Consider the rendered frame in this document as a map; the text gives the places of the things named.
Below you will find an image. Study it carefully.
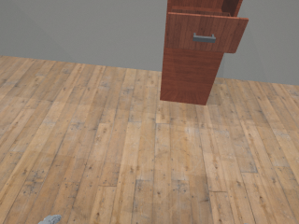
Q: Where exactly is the cabinet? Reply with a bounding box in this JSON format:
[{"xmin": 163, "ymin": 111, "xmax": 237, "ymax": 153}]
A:
[{"xmin": 160, "ymin": 0, "xmax": 243, "ymax": 105}]

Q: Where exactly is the drawer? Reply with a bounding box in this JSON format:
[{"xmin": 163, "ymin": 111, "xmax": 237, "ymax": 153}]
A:
[{"xmin": 165, "ymin": 8, "xmax": 249, "ymax": 54}]

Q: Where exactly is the handle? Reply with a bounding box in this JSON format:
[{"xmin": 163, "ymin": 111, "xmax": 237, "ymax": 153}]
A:
[{"xmin": 192, "ymin": 33, "xmax": 216, "ymax": 43}]

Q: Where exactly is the robot left hand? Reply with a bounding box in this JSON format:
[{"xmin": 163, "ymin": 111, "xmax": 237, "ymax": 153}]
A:
[{"xmin": 38, "ymin": 215, "xmax": 62, "ymax": 224}]

